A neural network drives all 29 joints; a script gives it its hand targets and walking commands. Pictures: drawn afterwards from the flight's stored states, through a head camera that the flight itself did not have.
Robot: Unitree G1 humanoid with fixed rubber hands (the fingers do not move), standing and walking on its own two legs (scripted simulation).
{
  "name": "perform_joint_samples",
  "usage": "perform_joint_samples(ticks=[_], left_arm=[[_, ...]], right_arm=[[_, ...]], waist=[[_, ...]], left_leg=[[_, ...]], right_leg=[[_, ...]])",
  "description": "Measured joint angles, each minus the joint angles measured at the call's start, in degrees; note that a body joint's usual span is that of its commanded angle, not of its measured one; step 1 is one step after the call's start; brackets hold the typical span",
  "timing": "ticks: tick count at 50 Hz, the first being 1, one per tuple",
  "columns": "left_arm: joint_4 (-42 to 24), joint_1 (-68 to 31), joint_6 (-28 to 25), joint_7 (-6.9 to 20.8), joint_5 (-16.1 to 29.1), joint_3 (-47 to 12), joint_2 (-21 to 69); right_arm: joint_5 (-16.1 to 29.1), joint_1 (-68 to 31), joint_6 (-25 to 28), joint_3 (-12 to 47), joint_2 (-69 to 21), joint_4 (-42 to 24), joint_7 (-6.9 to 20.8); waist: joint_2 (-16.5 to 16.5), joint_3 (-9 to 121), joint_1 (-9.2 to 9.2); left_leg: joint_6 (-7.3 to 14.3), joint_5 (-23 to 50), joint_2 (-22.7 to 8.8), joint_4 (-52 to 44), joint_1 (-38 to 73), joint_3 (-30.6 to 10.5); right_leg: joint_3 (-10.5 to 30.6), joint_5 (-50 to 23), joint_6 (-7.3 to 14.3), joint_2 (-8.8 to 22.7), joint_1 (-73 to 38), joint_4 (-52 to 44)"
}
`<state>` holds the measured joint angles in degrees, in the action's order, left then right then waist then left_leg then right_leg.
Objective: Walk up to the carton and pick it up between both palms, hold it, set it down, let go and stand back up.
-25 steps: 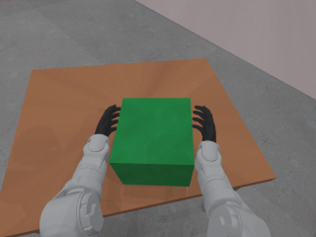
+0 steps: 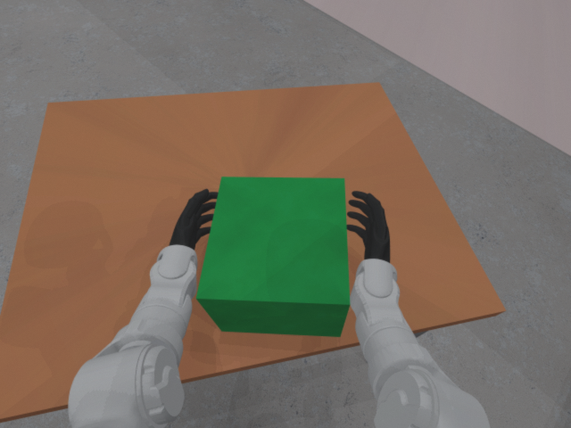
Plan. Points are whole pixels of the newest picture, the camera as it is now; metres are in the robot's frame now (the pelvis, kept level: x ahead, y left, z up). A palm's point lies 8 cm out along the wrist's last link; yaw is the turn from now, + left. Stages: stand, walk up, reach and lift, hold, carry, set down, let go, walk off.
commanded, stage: set down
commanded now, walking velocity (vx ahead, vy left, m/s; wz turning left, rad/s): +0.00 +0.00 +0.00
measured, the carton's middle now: (281, 257) +0.38 +0.01 -0.03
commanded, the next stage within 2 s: none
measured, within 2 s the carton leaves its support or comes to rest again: rests again in 1.46 s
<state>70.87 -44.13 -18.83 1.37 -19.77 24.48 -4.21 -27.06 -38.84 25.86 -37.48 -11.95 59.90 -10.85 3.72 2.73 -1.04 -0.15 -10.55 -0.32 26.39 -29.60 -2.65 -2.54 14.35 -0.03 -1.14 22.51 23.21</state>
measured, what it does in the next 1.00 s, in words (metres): stands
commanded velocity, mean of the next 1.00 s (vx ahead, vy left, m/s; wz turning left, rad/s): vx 0.00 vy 0.00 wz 0.00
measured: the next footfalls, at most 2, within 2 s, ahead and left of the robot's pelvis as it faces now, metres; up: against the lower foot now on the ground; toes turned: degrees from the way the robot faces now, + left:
none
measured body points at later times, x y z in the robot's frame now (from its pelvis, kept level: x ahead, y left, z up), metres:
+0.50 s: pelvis +0.00 +0.00 +0.00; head +0.11 +0.04 +0.43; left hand +0.41 +0.16 -0.04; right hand +0.39 -0.12 -0.01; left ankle +0.01 +0.12 -0.74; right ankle -0.05 -0.11 -0.74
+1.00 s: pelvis -0.01 +0.01 +0.00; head +0.12 +0.04 +0.43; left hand +0.42 +0.15 -0.04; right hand +0.37 -0.13 -0.03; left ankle +0.01 +0.12 -0.74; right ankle -0.05 -0.11 -0.74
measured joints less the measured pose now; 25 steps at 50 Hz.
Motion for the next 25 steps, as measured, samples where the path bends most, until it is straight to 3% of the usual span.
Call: perform_joint_samples(ticks=[25], left_arm=[[1.95, -0.68, -3.90, -0.88, -0.85, 0.22, -0.13]], right_arm=[[-1.76, 0.00, 3.26, -2.22, 0.00, 1.25, 0.07]], waist=[[0.00, 1.70, -0.19]], left_leg=[[0.00, 0.93, 0.00, 0.00, -5.18, 0.00]], right_leg=[[0.00, -0.83, 0.00, 0.00, 5.17, 0.00]])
